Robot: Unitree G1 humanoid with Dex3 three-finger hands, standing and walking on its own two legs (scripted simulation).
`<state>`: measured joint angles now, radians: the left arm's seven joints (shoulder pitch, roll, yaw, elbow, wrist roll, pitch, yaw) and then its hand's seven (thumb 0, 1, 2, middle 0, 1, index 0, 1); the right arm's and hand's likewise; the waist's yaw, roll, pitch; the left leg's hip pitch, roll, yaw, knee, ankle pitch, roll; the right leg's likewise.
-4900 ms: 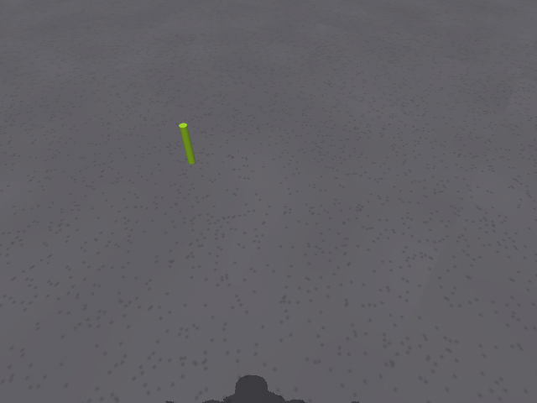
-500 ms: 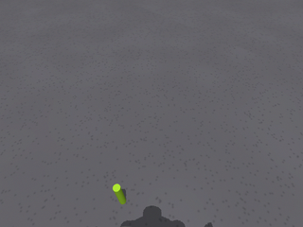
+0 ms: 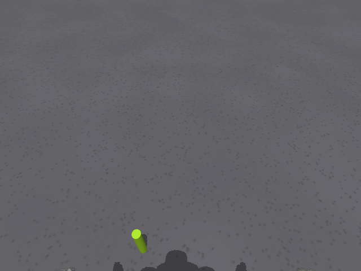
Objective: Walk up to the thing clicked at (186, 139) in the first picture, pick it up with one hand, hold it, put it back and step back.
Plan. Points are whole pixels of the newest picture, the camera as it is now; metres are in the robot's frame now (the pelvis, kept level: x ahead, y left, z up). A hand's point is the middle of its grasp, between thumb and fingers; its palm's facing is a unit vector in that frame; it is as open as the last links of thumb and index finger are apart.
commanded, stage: walk up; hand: left
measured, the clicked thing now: (140, 242) +0.36 +0.20 -0.66
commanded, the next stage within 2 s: stand in 0.70 s
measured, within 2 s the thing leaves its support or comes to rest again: neither
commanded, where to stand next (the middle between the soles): +0.02 -0.01 m, yaw -1 degrees
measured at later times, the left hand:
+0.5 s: hand out of the picture +0.08 +0.25 -0.16, palm faces +0.02 -0.94 -0.33, open 7.4 cm
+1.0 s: hand out of the picture +0.08 +0.24 -0.15, palm faces +0.00 -0.94 -0.34, open 7.4 cm
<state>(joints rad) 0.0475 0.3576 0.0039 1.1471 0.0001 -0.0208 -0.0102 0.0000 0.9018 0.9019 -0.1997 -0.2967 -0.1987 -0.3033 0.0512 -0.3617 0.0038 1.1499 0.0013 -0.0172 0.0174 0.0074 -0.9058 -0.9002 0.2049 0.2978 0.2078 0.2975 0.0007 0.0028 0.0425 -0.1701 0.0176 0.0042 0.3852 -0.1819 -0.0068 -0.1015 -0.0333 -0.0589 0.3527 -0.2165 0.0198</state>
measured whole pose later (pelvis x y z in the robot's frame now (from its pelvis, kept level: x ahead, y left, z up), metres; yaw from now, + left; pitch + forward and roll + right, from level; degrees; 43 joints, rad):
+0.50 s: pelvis +0.01 +0.00 +0.00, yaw +0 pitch -2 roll +0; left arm 0.09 0.35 0.02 1.17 0.01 -0.01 -0.01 0.00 0.90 0.90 -0.20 -0.30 -0.20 -0.30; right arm 0.08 -0.34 0.00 1.16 0.00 0.00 0.01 0.01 -0.91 -0.90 0.20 0.30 0.21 0.30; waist 0.00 0.01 0.04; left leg -0.14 0.02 0.00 0.36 -0.18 -0.01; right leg -0.07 -0.03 -0.07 0.31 -0.21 0.02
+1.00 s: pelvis +0.00 -0.01 +0.00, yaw +0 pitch -2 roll +0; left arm 0.09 0.34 0.01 1.15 0.00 -0.01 -0.01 0.00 0.90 0.90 -0.20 -0.30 -0.20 -0.30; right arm 0.07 -0.35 0.00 1.15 0.00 -0.01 0.01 0.01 -0.91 -0.90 0.20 0.30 0.21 0.30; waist 0.00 0.01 0.05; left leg -0.13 0.02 0.00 0.31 -0.14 -0.02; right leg -0.07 -0.03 -0.06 0.30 -0.19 0.01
